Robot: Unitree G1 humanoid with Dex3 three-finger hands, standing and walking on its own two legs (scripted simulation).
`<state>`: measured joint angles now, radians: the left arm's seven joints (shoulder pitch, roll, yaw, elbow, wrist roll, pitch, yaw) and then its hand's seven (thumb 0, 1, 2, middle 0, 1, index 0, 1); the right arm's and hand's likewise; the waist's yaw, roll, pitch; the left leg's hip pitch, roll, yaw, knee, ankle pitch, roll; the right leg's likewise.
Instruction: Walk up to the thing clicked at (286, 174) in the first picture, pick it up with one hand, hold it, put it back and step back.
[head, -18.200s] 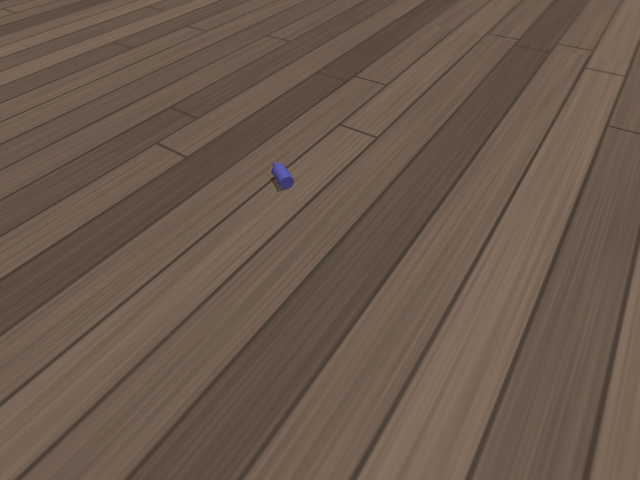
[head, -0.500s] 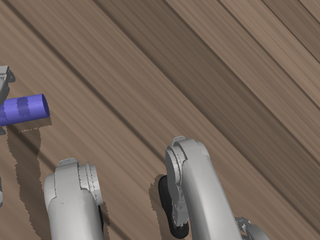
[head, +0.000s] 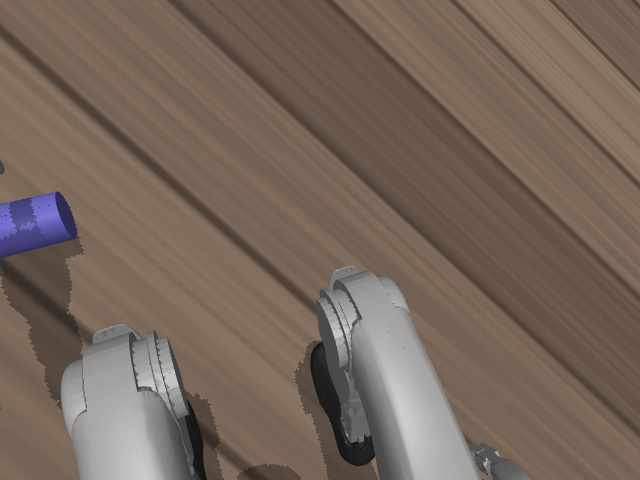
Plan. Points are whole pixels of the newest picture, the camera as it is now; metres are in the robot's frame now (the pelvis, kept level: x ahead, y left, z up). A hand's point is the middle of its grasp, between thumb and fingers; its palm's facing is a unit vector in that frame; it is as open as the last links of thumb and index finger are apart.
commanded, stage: close in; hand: left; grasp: from above
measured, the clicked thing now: out of the picture +0.48 +0.35 -0.29
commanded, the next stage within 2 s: rest palm in 0.28 s
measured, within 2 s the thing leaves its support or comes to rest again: neither
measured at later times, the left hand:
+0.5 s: hand out of the picture +0.47 +0.31 -0.19, palm faces -0.47 -0.09 -0.88, open 13.5 cm
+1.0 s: hand (19, 226) +0.48 +0.31 -0.24, palm faces -0.45 -0.11 -0.88, open 14.1 cm
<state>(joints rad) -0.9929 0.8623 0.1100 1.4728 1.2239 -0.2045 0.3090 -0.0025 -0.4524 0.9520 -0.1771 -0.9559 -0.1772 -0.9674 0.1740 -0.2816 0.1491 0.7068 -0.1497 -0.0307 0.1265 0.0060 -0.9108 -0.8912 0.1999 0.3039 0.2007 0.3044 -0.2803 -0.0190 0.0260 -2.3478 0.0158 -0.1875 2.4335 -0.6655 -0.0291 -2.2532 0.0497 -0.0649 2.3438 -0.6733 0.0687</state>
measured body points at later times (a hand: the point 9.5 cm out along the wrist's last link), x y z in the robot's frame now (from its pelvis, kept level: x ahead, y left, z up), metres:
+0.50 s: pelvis +0.00 +0.00 +0.00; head +0.25 +0.10 +0.36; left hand +0.49 +0.32 -0.14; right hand +0.05 -0.26 -0.09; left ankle +0.08 +0.14 -0.29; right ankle +0.10 -0.13 -0.29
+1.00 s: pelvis +0.01 +0.01 -0.02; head +0.28 +0.10 +0.32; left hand +0.50 +0.31 -0.19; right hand +0.04 -0.25 -0.09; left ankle +0.08 +0.14 -0.29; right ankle +0.10 -0.13 -0.29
